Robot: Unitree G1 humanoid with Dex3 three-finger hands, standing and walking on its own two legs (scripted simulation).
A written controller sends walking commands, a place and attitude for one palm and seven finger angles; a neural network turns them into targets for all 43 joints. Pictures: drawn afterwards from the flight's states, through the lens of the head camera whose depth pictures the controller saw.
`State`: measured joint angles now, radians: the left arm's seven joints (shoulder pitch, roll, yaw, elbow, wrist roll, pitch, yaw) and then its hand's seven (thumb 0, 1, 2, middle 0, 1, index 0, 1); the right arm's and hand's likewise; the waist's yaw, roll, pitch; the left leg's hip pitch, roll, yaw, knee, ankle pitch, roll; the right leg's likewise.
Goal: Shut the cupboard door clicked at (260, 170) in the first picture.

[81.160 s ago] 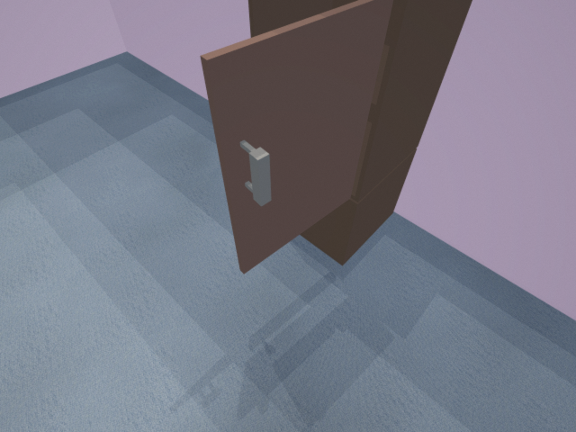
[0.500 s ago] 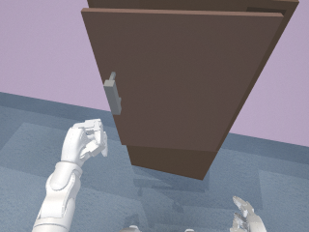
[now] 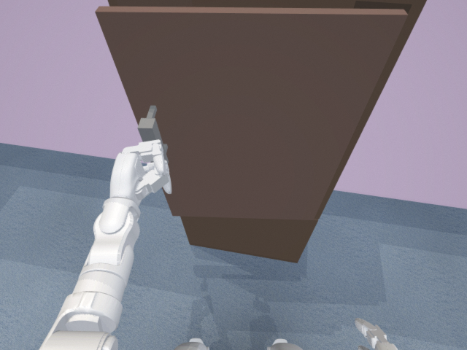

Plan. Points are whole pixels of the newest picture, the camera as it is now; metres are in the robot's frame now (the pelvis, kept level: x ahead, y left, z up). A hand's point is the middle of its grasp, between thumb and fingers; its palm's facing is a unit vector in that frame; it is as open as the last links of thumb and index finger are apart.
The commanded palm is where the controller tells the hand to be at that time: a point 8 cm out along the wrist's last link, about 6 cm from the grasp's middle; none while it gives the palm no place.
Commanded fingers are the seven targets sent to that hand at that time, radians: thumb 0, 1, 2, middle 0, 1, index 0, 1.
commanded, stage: bring the fist close to the handle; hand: left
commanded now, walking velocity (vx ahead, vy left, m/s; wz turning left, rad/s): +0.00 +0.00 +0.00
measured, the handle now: (156, 138) +0.49 +0.16 +0.07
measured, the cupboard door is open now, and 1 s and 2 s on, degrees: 8 2 0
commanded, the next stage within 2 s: push the door shut along its arc in 0.30 s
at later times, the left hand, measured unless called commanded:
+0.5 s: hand (168, 176) +0.39 +0.12 +0.08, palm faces -0.05 -1.00 -0.02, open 3.1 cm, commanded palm +0.38 +0.18 +0.08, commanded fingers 0.00 0.90 0.90 -1.30 -1.50 -1.30 -1.50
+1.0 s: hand (177, 148) +0.45 +0.12 +0.08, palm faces -0.17 -0.98 -0.04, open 3.1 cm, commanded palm +0.45 +0.16 +0.08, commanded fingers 0.00 0.90 0.90 -1.30 -1.50 -1.30 -1.50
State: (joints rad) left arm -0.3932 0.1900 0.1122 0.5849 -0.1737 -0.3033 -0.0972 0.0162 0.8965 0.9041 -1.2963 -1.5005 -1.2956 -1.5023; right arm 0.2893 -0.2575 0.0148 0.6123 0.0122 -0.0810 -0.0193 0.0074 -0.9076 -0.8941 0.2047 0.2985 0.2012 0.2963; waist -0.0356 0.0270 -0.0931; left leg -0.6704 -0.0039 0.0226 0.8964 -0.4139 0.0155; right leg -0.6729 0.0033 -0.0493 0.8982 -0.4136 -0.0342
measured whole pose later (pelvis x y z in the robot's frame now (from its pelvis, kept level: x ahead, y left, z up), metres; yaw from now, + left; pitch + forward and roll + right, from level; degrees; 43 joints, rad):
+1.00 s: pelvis -0.01 +0.00 -0.01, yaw +1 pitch +15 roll +0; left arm -0.83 0.30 0.15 1.07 -0.17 -0.37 -0.24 0.02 0.90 0.90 -1.31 -1.50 -1.30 -1.50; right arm 0.34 -0.28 0.01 0.67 0.02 -0.06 -0.02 0.00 -0.91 -0.89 0.20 0.30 0.20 0.30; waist -0.09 0.03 -0.09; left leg -0.83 -0.01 0.01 0.98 -0.42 0.02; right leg -0.82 0.00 -0.07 0.97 -0.41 -0.03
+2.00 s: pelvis -0.02 +0.01 -0.02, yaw -2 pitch +16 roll -1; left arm -0.82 0.22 0.22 1.06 -0.09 -0.41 0.02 0.01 0.90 0.90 -1.30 -1.50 -1.30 -1.50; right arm 0.43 -0.27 0.01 0.64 -0.02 -0.06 0.04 0.00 -0.91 -0.89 0.21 0.30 0.20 0.30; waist -0.13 0.04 -0.11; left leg -0.86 0.01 0.04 0.98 -0.40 0.03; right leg -0.86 0.02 -0.03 0.96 -0.38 -0.02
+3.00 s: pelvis +0.02 -0.01 +0.03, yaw +0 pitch +3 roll +1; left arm -0.01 0.23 0.12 0.13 -0.23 -0.12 -0.16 0.02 0.90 0.90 -1.26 -1.46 -1.26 -1.46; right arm 0.24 -0.27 0.03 0.57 0.05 -0.06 -0.06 0.01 -0.91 -0.89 0.20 0.30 0.20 0.30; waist 0.01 0.06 -0.06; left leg -0.38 0.00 0.02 0.68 -0.35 0.01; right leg -0.39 0.01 -0.04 0.70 -0.36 -0.04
